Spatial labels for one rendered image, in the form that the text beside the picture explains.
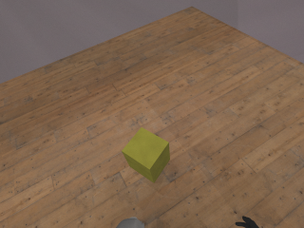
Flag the left robot thigh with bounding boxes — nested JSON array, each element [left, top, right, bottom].
[[116, 218, 144, 228]]

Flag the robot right hand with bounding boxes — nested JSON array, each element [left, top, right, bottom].
[[235, 216, 259, 228]]

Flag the carton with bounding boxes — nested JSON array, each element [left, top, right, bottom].
[[122, 127, 170, 183]]

